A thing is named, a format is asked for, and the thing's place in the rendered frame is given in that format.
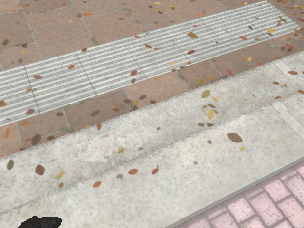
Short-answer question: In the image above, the left robot hand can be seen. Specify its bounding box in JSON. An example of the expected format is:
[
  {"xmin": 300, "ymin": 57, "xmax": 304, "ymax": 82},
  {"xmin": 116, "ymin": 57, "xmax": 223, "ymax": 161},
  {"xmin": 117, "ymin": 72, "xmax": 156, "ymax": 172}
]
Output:
[{"xmin": 17, "ymin": 216, "xmax": 62, "ymax": 228}]

